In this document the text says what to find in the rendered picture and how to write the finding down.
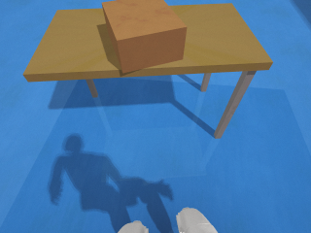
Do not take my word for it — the left robot thigh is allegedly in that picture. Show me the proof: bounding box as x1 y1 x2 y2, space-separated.
118 222 149 233

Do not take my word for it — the carton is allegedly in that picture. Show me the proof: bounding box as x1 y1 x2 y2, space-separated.
101 0 188 73

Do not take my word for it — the robot thigh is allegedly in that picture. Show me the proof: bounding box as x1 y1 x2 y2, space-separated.
176 208 218 233
118 222 149 233

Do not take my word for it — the right robot thigh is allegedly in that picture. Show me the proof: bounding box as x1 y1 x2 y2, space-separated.
176 208 218 233

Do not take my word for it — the table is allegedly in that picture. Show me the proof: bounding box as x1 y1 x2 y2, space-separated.
23 3 273 139

